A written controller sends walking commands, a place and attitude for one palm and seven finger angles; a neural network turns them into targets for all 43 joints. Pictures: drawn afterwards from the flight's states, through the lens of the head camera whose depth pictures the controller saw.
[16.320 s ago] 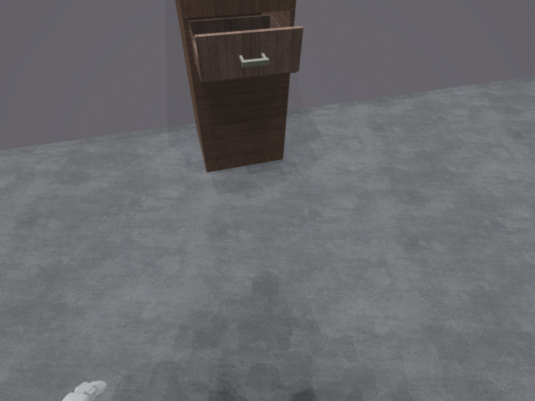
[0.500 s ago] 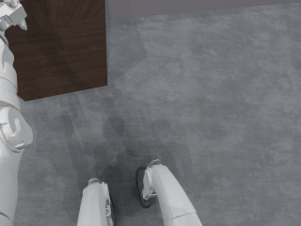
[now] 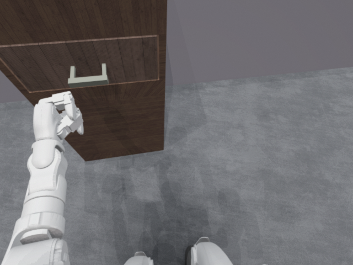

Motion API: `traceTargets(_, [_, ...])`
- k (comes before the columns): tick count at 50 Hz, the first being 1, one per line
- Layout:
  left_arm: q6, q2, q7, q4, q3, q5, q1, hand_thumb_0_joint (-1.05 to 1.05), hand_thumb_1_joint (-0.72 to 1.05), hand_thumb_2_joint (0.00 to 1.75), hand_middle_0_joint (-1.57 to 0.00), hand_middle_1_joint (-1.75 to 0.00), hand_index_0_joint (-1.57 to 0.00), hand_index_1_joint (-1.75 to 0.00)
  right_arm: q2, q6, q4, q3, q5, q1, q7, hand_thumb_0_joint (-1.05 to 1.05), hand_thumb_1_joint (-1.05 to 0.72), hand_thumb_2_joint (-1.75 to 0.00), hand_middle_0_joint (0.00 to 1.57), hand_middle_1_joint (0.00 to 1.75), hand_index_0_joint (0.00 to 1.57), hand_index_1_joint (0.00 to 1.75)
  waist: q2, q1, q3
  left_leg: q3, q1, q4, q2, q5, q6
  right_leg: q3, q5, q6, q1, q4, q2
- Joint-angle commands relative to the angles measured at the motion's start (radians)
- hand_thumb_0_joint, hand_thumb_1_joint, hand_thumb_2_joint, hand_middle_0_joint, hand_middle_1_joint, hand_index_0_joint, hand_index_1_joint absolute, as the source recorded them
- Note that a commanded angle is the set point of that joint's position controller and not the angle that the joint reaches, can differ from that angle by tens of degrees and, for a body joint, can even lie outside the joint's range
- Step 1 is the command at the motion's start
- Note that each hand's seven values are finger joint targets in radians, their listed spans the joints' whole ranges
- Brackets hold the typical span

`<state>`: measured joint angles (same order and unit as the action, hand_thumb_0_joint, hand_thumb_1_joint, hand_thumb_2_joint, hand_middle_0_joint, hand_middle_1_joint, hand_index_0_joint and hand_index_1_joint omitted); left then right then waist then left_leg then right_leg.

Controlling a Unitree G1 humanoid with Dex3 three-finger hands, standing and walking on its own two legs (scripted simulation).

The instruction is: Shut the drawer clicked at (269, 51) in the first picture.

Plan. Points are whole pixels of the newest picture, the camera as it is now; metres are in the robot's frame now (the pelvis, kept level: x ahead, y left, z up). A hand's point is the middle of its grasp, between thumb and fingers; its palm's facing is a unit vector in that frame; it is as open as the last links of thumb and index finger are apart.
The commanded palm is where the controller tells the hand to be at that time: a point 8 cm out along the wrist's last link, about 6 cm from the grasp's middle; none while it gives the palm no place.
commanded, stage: draw the hand back to the body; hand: left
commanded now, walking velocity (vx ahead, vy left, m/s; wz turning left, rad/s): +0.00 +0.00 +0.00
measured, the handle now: (88, 75) +0.60 +0.22 -0.02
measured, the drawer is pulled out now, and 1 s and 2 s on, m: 0.00 0.00 0.00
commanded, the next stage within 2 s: step back with the hand held close in 1.08 s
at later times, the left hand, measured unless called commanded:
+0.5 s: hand (12, 174) +0.27 +0.23 +0.14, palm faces +0.29 -0.91 -0.29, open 3.3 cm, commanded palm +0.23 +0.27 +0.16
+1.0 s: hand out of the picture +0.15 +0.25 +0.23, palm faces +0.47 -0.78 -0.41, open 3.3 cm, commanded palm +0.10 +0.28 +0.23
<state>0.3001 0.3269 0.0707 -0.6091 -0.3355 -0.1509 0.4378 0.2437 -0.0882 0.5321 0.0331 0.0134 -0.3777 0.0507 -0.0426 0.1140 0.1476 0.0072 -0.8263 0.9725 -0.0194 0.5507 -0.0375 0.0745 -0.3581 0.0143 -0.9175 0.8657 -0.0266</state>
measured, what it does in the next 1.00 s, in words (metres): rises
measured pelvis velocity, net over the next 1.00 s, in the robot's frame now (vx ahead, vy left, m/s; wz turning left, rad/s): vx -0.01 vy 0.00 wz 0.06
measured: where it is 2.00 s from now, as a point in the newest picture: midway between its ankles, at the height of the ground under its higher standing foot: outside the picture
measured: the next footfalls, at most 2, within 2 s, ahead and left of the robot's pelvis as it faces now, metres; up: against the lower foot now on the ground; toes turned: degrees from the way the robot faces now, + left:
none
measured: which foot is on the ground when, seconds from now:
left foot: down 0.00-1.00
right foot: down 0.00-1.00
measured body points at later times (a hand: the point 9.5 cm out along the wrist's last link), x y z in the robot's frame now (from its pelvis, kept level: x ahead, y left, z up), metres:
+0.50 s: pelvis +0.00 +0.00 +0.05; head +0.01 -0.01 +0.50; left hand +0.25 +0.28 +0.16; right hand +0.20 -0.21 -0.04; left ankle -0.07 +0.09 -0.68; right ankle +0.02 -0.12 -0.68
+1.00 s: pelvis -0.01 +0.00 +0.06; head -0.04 -0.03 +0.51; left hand +0.12 +0.29 +0.25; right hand +0.19 -0.21 -0.02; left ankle -0.07 +0.09 -0.68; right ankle +0.02 -0.12 -0.68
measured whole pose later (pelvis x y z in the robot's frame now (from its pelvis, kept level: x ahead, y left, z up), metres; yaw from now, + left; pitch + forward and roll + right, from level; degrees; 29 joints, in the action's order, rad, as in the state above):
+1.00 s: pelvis -0.01 +0.00 +0.06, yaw +3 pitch -5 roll -1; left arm 0.11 0.34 -0.10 0.48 -0.31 -0.05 -0.52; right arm 0.23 0.11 0.60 0.03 0.00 -0.22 -0.07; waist -0.08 -0.08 -0.01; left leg -0.01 -0.03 0.43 0.02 0.32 -0.04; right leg 0.08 -0.18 0.01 -0.13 0.39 0.00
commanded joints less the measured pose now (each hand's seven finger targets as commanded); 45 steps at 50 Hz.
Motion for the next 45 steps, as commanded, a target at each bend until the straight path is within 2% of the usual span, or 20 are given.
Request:
traceTargets(1, [0.096, 0.151, -0.017, 0.301, 0.018, -0.024, 0.216, 0.0, 0.9, 0.9, -1.4, -1.6, -1.4, -1.6, 0.155, 0.056, -0.06, -0.073, 0.002, -0.073, -0.036, 0.0, -0.9, -0.9, 0.2, 0.3, 0.2, 0.3, -0.062, -0.01, 0.344, -0.018, 0.194, -0.149, 0.003, -0.617, 0.024, -0.039, 0.485, 0.006, 0.498, -0.049, -0.009])
traceTargets(4, [0.102, 0.07, 0.023, 0.354, 0.109, -0.028, 0.127, 0.0, 0.9, 0.9, -1.4, -1.6, -1.4, -1.6, 0.147, 0.079, -0.058, -0.077, 0.006, -0.058, -0.038, 0.0, -0.9, -0.9, 0.2, 0.3, 0.2, 0.3, -0.134, -0.019, 0.336, -0.03, 0.327, -0.156, -0.006, -0.799, 0.043, -0.03, 0.528, 0.009, 0.478, -0.065, -0.003])
traceTargets(5, [0.096, 0.073, 0.037, 0.365, 0.108, -0.033, 0.101, 0.0, 0.9, 0.9, -1.4, -1.6, -1.4, -1.6, 0.146, 0.084, -0.056, -0.078, 0.007, -0.046, -0.039, 0.0, -0.9, -0.9, 0.2, 0.3, 0.2, 0.3, -0.142, -0.027, 0.329, -0.035, 0.356, -0.164, -0.01, -0.83, 0.053, -0.025, 0.526, 0.008, 0.478, -0.071, -0.001])
traceTargets(7, [0.078, 0.071, 0.059, 0.407, 0.114, -0.044, 0.056, 0.0, 0.9, 0.9, -1.4, -1.6, -1.4, -1.6, 0.147, 0.092, -0.07, -0.081, 0.013, -0.015, -0.046, 0.0, -0.9, -0.9, 0.2, 0.3, 0.2, 0.3, -0.099, -0.037, 0.327, -0.04, 0.383, -0.186, -0.01, -0.811, 0.056, -0.019, 0.508, 0.007, 0.509, -0.089, 0.001])
traceTargets(9, [0.059, 0.116, 0.063, 0.468, 0.062, -0.066, 0.01, 0.0, 0.9, 0.9, -1.4, -1.6, -1.4, -1.6, 0.15, 0.101, -0.094, -0.078, 0.017, 0.019, -0.056, 0.0, -0.9, -0.9, 0.2, 0.3, 0.2, 0.3, -0.043, -0.062, 0.336, -0.037, 0.372, -0.211, -0.001, -0.766, 0.047, -0.023, 0.525, 0.01, 0.582, -0.102, 0.006])
traceTargets(10, [0.041, 0.115, 0.062, 0.455, 0.048, -0.071, -0.03, 0.0, 0.9, 0.9, -1.4, -1.6, -1.4, -1.6, 0.142, 0.105, -0.105, -0.071, 0.021, 0.045, -0.061, 0.0, -0.9, -0.9, 0.2, 0.3, 0.2, 0.3, -0.031, -0.072, 0.298, -0.035, 0.355, -0.233, 0.005, -0.724, 0.047, -0.019, 0.515, 0.011, 0.602, -0.111, 0.009])
traceTargets(11, [-0.013, 0.251, -0.021, 0.51, 0.077, 0.064, -0.031, 0.0, 0.9, 0.9, -1.4, -1.6, -1.4, -1.6, 0.141, 0.083, -0.123, -0.077, 0.023, 0.13, -0.076, 0.0, -0.9, -0.9, 0.2, 0.3, 0.2, 0.3, -0.025, -0.102, 0.325, -0.026, 0.376, -0.278, 0.019, -0.69, 0.025, -0.063, 0.488, 0.02, 0.686, -0.149, 0.046])
traceTargets(13, [-0.074, 0.177, -0.085, 0.578, 0.087, 0.065, -0.114, 0.0, 0.9, 0.9, -1.4, -1.6, -1.4, -1.6, 0.115, 0.084, -0.154, -0.065, 0.024, 0.16, -0.096, 0.0, -0.9, -0.9, 0.2, 0.3, 0.2, 0.3, 0.044, -0.098, 0.248, -0.02, 0.35, -0.329, 0.018, -0.608, 0.02, -0.055, 0.47, 0.015, 0.734, -0.184, 0.055])
traceTargets(17, [-0.137, 0.159, -0.133, 0.711, 0.111, 0.079, -0.22, 0.0, 0.9, 0.9, -1.4, -1.6, -1.4, -1.6, 0.104, 0.093, -0.153, -0.044, 0.027, 0.213, -0.117, 0.0, -0.9, -0.9, 0.2, 0.3, 0.2, 0.3, -0.035, -0.118, 0.179, -0.026, 0.484, -0.401, 0.005, -0.641, 0.025, -0.046, 0.425, 0.016, 0.758, -0.259, 0.054])
traceTargets(19, [-0.15, 0.157, -0.147, 0.793, 0.118, 0.084, -0.25, 0.0, 0.9, 0.9, -1.4, -1.6, -1.4, -1.6, 0.103, 0.111, -0.152, -0.036, 0.022, 0.229, -0.124, 0.0, -0.9, -0.9, 0.2, 0.3, 0.2, 0.3, -0.036, -0.121, 0.163, -0.041, 0.54, -0.436, -0.001, -0.665, 0.031, -0.039, 0.404, 0.019, 0.773, -0.296, 0.049])
traceTargets(24, [-0.185, 0.119, -0.163, 0.838, 0.133, 0.089, -0.383, 0.0, 0.9, 0.9, -1.4, -1.6, -1.4, -1.6, 0.103, 0.14, -0.126, -0.021, 0.014, 0.262, -0.132, 0.0, -0.9, -0.9, 0.2, 0.3, 0.2, 0.3, 0.021, -0.129, 0.017, -0.043, 0.589, -0.531, -0.003, -0.573, 0.03, -0.027, 0.339, 0.019, 0.799, -0.387, 0.041])
traceTargets(27, [-0.185, 0.125, -0.169, 0.895, 0.109, 0.092, -0.429, 0.0, 0.9, 0.9, -1.4, -1.6, -1.4, -1.6, 0.095, 0.154, -0.115, -0.015, 0.009, 0.28, -0.134, 0.0, -0.9, -0.9, 0.2, 0.3, 0.2, 0.3, -0.002, -0.14, -0.022, -0.043, 0.611, -0.578, 0.0, -0.514, 0.031, -0.027, 0.298, 0.022, 0.832, -0.424, 0.043])
traceTargets(30, [-0.174, 0.155, -0.173, 1.018, 0.071, 0.094, -0.488, 0.0, 0.9, 0.9, -1.4, -1.6, -1.4, -1.6, 0.09, 0.176, -0.114, -0.013, -0.002, 0.292, -0.133, 0.0, -0.9, -0.9, 0.2, 0.3, 0.2, 0.3, -0.038, -0.156, -0.001, -0.051, 0.652, -0.603, 0.002, -0.559, 0.038, -0.027, 0.317, 0.024, 0.884, -0.445, 0.043])
traceTargets(32, [-0.169, 0.153, -0.175, 1.076, 0.06, 0.094, -0.546, 0.0, 0.9, 0.9, -1.4, -1.6, -1.4, -1.6, 0.086, 0.19, -0.111, -0.011, -0.007, 0.3, -0.13, 0.0, -0.9, -0.9, 0.2, 0.3, 0.2, 0.3, -0.047, -0.163, -0.017, -0.056, 0.663, -0.615, 0.0, -0.581, 0.044, -0.025, 0.324, 0.024, 0.898, -0.455, 0.04])
traceTargets(33, [-0.166, 0.157, -0.177, 1.116, 0.049, 0.096, -0.57, 0.0, 0.9, 0.9, -1.4, -1.6, -1.4, -1.6, 0.084, 0.199, -0.109, -0.013, -0.01, 0.299, -0.128, 0.0, -0.9, -0.9, 0.2, 0.3, 0.2, 0.3, -0.049, -0.164, -0.006, -0.056, 0.677, -0.618, 0.001, -0.598, 0.047, -0.026, 0.333, 0.023, 0.91, -0.46, 0.04])
traceTargets(34, [-0.164, 0.168, -0.176, 1.133, 0.035, 0.097, -0.605, 0.0, 0.9, 0.9, -1.4, -1.6, -1.4, -1.6, 0.087, 0.205, -0.105, -0.013, -0.014, 0.304, -0.126, 0.0, -0.9, -0.9, 0.2, 0.3, 0.2, 0.3, -0.052, -0.168, -0.034, -0.06, 0.662, -0.624, 0.001, -0.579, 0.047, -0.027, 0.319, 0.024, 0.91, -0.47, 0.036])
traceTargets(39, [-0.158, 0.176, -0.178, 1.208, -0.025, 0.095, -0.771, 0.0, 0.9, 0.9, -1.4, -1.6, -1.4, -1.6, 0.083, 0.225, -0.102, -0.022, -0.02, 0.303, -0.121, 0.0, -0.9, -0.9, 0.2, 0.3, 0.2, 0.3, 0.0, -0.179, -0.076, -0.051, 0.656, -0.633, 0.004, -0.559, 0.039, -0.03, 0.327, 0.022, 0.924, -0.496, 0.032])
traceTargets(41, [-0.149, 0.174, -0.178, 1.262, -0.037, 0.094, -0.795, 0.0, 0.9, 0.9, -1.4, -1.6, -1.4, -1.6, 0.08, 0.235, -0.103, -0.024, -0.017, 0.303, -0.12, 0.0, -0.9, -0.9, 0.2, 0.3, 0.2, 0.3, -0.042, -0.179, -0.09, -0.046, 0.657, -0.635, 0.002, -0.549, 0.041, -0.036, 0.322, 0.021, 0.919, -0.496, 0.035])
traceTargets(44, [-0.141, 0.188, -0.18, 1.301, -0.07, 0.097, -0.862, 0.0, 0.9, 0.9, -1.4, -1.6, -1.4, -1.6, 0.08, 0.25, -0.101, -0.029, -0.018, 0.3, -0.122, 0.0, -0.9, -0.9, 0.2, 0.3, 0.2, 0.3, -0.033, -0.187, -0.1, -0.052, 0.659, -0.632, 0.0, -0.545, 0.045, -0.035, 0.311, 0.021, 0.911, -0.502, 0.029])
traceTargets(45, [-0.135, 0.195, -0.182, 1.338, -0.081, 0.096, -0.873, 0.0, 0.9, 0.9, -1.4, -1.6, -1.4, -1.6, 0.08, 0.257, -0.105, -0.031, -0.017, 0.299, -0.123, 0.0, -0.9, -0.9, 0.2, 0.3, 0.2, 0.3, -0.053, -0.189, -0.091, -0.048, 0.663, -0.633, -0.001, -0.539, 0.045, -0.039, 0.31, 0.02, 0.917, -0.5, 0.033])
